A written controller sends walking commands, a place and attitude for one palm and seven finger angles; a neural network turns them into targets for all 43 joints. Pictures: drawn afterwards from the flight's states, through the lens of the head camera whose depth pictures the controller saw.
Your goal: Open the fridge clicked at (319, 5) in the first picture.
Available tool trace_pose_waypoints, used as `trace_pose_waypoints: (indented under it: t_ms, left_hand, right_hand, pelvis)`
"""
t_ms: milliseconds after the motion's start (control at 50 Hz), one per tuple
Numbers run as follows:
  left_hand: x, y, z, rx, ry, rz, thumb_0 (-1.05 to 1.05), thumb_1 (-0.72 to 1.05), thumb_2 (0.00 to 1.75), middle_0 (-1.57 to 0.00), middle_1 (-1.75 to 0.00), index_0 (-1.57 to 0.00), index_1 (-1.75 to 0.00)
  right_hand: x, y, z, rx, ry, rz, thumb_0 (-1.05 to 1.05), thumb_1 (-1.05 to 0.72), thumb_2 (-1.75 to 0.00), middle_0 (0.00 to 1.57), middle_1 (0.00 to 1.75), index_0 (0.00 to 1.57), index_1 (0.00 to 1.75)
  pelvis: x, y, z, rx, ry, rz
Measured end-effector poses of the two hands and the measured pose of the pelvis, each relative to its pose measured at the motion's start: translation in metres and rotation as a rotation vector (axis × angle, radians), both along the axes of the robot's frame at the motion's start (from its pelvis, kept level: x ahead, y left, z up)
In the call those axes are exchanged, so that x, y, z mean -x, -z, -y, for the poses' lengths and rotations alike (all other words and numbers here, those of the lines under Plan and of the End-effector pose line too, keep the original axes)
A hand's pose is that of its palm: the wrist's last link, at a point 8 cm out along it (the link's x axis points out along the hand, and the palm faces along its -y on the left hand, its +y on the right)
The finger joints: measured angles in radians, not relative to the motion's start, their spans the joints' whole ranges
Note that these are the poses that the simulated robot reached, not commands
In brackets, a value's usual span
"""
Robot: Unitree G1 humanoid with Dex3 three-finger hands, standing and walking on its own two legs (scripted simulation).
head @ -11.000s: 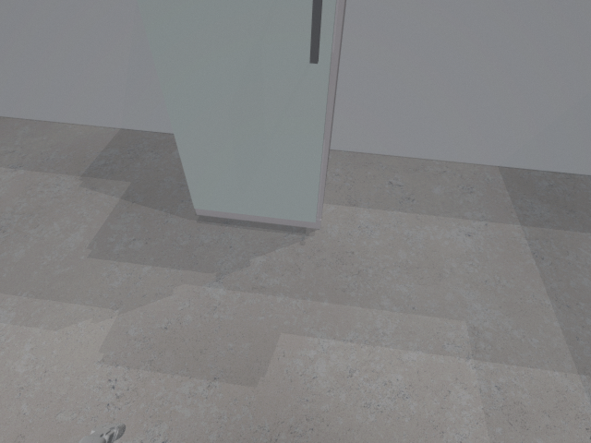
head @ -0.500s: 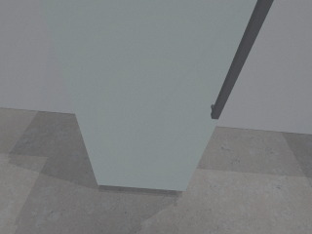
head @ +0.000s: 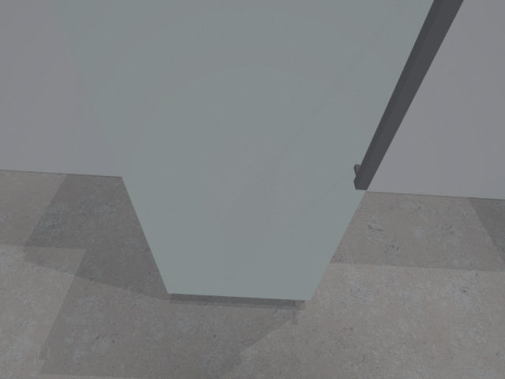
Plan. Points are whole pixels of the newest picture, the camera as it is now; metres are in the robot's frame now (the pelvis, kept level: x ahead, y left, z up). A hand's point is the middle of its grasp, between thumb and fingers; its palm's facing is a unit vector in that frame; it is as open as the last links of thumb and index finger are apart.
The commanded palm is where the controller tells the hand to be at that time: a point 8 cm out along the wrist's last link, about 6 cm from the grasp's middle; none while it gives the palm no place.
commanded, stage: come to a stop and stand still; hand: right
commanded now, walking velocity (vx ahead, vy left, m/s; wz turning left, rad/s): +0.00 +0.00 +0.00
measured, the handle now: (396, 94) +0.49 -0.19 +0.23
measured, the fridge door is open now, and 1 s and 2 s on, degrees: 0 0 0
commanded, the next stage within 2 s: look again from close up in 0.32 s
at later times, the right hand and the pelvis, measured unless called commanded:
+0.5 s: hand out of the picture +0.00 -0.16 -0.17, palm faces +0.05 +0.98 -0.21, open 7.3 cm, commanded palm none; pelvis +0.00 +0.02 +0.00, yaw +0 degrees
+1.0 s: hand out of the picture -0.01 -0.16 -0.17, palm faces +0.06 +0.98 -0.20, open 7.4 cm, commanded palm none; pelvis -0.01 +0.02 +0.00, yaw -1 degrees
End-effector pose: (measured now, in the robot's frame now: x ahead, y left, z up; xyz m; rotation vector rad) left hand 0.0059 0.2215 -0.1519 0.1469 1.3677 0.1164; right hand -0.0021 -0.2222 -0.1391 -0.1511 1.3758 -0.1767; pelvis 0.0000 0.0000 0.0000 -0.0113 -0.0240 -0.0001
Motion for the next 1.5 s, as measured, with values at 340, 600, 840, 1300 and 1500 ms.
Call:
trace_pose_waypoints:
  t_ms: [340,600,840,1300,1500]
  left_hand:
    - [0.006,0.0,-0.006,0.011,-0.001,-0.025,0.0,0.91,0.9,-0.2,-0.3,-0.2,-0.3]
    - [0.02,-0.001,-0.007,0.014,-0.009,-0.048,0.0,0.91,0.9,-0.2,-0.3,-0.2,-0.3]
    - [0.024,-0.002,-0.008,0.01,-0.008,-0.046,0.0,0.91,0.9,-0.2,-0.3,-0.2,-0.3]
    - [0.02,-0.003,-0.01,0.001,-0.008,-0.008,0.0,0.91,0.9,-0.2,-0.3,-0.2,-0.3]
    - [-0.107,-0.051,-0.042,-0.11,0.042,0.726,0.02,0.92,0.9,-0.2,-0.3,-0.2,-0.3]
  right_hand:
    - [-0.002,0.0,-0.01,0.003,0.007,0.014,0.01,-0.91,-0.9,0.2,0.3,0.2,0.3]
    - [0.002,0.0,-0.014,-0.002,0.012,0.014,0.01,-0.91,-0.9,0.2,0.3,0.2,0.3]
    - [0.009,0.002,-0.016,-0.009,0.018,0.011,0.01,-0.91,-0.9,0.2,0.3,0.2,0.3]
    - [0.007,-0.003,-0.012,-0.004,0.066,0.06,0.01,-0.91,-0.9,0.2,0.3,0.2,0.3]
    - [-0.16,-0.16,0.003,-0.035,-0.046,1.329,0.02,-0.82,-0.85,0.2,0.36,0.2,0.37]
  pelvis:
    - [0.001,-0.001,-0.012,-0.001,0.006,0.002]
    - [0.004,-0.001,-0.016,-0.001,0.008,0.002]
    - [0.008,-0.001,-0.017,-0.001,0.008,0.006]
    - [0.015,0.001,-0.015,-0.009,0.004,0.0]
    - [0.028,0.025,-0.007,0.004,0.013,-0.09]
